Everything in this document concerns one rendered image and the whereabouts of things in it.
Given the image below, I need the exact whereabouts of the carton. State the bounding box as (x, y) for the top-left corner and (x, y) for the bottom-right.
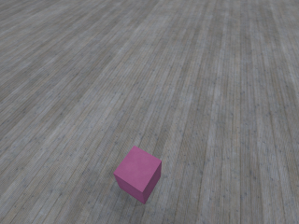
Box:
(113, 146), (162, 204)

